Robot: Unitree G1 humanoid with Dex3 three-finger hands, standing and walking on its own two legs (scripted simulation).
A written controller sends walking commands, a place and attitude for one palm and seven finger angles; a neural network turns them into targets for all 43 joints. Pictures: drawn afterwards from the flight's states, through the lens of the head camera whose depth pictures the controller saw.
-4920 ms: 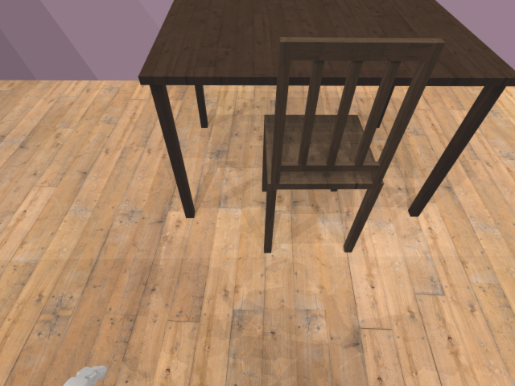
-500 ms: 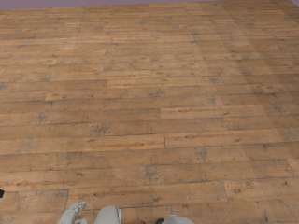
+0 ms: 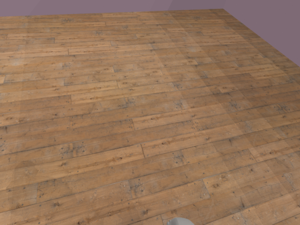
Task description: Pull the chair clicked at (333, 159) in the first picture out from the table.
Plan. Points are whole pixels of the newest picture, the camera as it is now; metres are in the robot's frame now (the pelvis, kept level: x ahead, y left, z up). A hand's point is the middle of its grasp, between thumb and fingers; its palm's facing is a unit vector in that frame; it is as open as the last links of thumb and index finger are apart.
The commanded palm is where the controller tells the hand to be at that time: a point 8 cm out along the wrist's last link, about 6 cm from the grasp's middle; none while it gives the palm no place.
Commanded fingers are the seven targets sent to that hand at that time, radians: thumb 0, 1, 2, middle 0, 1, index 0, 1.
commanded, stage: walk to a spot facing it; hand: left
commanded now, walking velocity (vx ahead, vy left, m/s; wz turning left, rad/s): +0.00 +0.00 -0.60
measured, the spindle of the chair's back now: out of the picture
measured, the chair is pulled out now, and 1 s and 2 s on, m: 0.00 0.00 0.00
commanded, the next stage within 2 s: turn to face it in 1.32 s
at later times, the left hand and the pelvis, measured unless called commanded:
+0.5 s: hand (120, 211) +0.18 +0.09 -0.15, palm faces -0.29 -0.91 -0.28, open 7.3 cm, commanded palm none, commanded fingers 0.00 0.90 0.90 -0.20 -0.30 -0.20 -0.30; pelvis +0.00 -0.06 -0.01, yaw -18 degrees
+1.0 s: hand (107, 193) +0.24 +0.15 -0.19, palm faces -0.49 -0.86 -0.17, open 7.4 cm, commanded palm none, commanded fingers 0.00 0.90 0.90 -0.20 -0.30 -0.20 -0.30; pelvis +0.12 -0.02 +0.00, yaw -36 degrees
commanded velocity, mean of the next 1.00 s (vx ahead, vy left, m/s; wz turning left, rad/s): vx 0.08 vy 0.00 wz -0.60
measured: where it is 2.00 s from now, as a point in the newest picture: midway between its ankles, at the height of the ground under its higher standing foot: outside the picture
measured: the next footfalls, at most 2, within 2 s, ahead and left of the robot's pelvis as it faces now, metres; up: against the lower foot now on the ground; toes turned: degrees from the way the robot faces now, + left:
right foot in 0.28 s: +0.01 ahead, -0.15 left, +0.00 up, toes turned -18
left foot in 0.82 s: +0.19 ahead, +0.03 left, +0.00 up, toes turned -25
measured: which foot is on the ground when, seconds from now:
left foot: down 0.00-0.28, up 0.30-0.80, down 0.82-1.00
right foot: up 0.00-0.26, down 0.28-0.82, up 0.84-1.00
